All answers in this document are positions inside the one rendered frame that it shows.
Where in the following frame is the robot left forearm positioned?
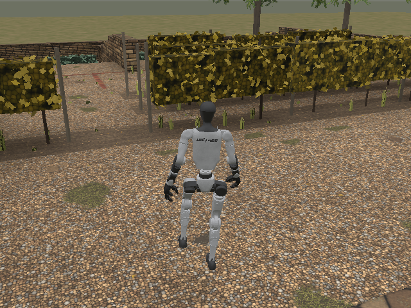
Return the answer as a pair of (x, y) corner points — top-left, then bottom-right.
(166, 155), (181, 186)

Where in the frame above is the right robot foot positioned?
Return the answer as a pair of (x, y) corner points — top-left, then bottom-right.
(206, 253), (216, 270)

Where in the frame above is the robot left hand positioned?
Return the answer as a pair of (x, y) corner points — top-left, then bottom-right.
(164, 183), (179, 201)

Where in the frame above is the robot right hand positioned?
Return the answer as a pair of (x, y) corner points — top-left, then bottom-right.
(225, 175), (241, 188)

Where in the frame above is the robot right forearm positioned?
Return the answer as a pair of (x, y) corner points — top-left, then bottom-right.
(229, 155), (240, 178)

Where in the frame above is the right robot shin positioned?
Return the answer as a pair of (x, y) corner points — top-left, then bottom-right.
(209, 218), (221, 261)

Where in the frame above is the robot right upper arm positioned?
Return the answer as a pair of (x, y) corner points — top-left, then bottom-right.
(220, 130), (236, 164)

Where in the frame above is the robot left upper arm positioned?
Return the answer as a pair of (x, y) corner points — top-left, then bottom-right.
(176, 129), (194, 165)

